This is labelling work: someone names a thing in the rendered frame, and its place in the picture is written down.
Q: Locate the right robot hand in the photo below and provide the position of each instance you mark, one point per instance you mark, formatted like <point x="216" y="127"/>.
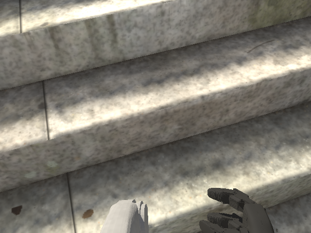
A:
<point x="254" y="220"/>

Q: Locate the robot left thigh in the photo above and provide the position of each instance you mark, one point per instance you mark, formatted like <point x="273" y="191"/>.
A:
<point x="127" y="216"/>

